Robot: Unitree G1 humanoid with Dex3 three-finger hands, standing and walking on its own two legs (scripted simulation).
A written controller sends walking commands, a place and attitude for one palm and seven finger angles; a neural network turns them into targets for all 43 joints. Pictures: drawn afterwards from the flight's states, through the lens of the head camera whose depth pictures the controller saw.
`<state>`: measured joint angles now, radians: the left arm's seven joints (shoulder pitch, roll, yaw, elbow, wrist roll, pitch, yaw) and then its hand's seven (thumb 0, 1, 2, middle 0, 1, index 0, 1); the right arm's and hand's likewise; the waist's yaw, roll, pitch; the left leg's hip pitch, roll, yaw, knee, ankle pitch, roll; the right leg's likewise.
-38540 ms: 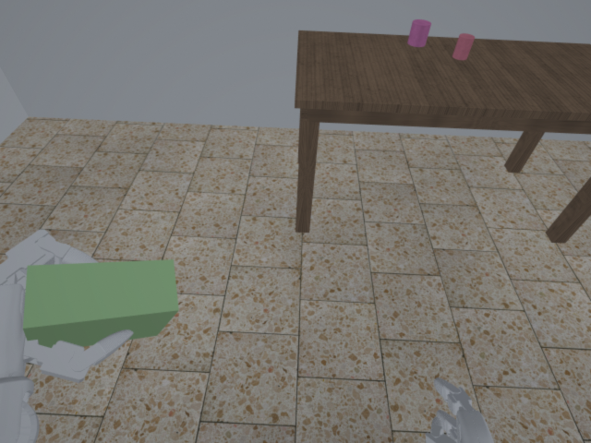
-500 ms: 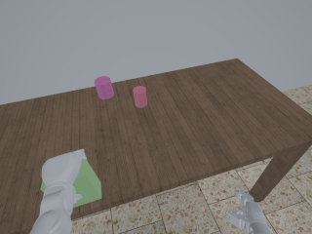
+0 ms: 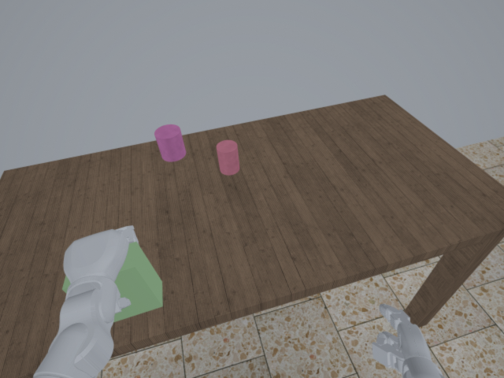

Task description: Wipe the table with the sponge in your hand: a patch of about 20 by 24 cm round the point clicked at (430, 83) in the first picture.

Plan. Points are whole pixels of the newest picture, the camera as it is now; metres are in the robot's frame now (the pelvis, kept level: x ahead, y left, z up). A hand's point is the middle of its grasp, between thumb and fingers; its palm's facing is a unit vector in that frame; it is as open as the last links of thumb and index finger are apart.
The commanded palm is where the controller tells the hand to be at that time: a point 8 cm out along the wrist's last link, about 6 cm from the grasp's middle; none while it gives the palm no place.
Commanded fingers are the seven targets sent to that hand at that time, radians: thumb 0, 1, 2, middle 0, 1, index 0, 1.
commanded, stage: lift the sponge slowly off the table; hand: left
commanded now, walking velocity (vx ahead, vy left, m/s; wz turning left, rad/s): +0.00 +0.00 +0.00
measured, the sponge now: (123, 291) +0.24 +0.28 -0.01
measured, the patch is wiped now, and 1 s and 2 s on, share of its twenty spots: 1.00 1.00 1.00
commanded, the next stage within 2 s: bring the sponge back beside the body in 0.76 s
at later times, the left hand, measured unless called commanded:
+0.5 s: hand (107, 260) +0.25 +0.28 +0.07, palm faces +0.01 -0.13 -0.99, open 9.8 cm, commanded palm +0.23 +0.27 +0.15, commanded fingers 0.00 0.10 1.30 -1.20 -1.60 -1.20 -1.60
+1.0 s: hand (112, 253) +0.25 +0.27 +0.09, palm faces +0.03 -0.13 -0.99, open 9.8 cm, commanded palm +0.22 +0.26 +0.16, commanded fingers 0.00 0.10 1.30 -1.20 -1.60 -1.20 -1.60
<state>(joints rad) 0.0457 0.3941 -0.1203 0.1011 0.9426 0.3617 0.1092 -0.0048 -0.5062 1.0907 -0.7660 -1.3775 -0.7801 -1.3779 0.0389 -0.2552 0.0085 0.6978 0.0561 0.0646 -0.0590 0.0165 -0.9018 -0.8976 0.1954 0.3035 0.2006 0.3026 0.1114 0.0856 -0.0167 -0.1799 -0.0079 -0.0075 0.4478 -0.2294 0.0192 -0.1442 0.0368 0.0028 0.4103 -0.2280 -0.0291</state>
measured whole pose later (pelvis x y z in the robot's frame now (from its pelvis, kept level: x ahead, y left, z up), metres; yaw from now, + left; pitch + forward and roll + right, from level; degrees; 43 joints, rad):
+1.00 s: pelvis +0.00 +0.00 +0.00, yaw +0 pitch -4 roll +0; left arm 0.06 0.44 -0.11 -0.10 0.92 0.44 -0.01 0.00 -0.50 1.09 -0.77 -1.38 -0.78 -1.38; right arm 0.00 -0.26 0.04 0.68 0.05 0.09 -0.04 0.02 -0.90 -0.90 0.20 0.30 0.20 0.30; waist 0.12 0.10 0.00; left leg -0.12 -0.01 -0.01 0.39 -0.21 0.01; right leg -0.09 0.04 0.01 0.37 -0.22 -0.04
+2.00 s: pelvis -0.01 +0.00 +0.00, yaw +0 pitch -6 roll -1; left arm 0.27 0.50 -0.03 -0.33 0.87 0.41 -0.03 -0.01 -0.50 1.09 -0.77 -1.38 -0.78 -1.38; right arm -0.01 -0.26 0.05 0.67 0.04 0.06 -0.04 0.02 -0.90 -0.90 0.20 0.30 0.20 0.30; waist 0.14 0.11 0.01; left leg -0.11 0.00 -0.01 0.42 -0.20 0.01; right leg -0.07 0.04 0.00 0.38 -0.20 -0.03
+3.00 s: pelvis -0.03 +0.02 -0.02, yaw +0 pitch +1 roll -2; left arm 0.53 0.44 0.37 -0.56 -0.07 -0.08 0.12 -0.01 -0.50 1.09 -0.77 -1.38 -0.78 -1.38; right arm 0.27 -0.24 0.01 0.60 0.02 0.00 -0.08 0.02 -0.90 -0.90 0.20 0.30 0.20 0.30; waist -0.02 -0.01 -0.01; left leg -0.39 -0.03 -0.02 0.63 -0.26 0.05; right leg -0.35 0.02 0.00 0.57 -0.25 0.01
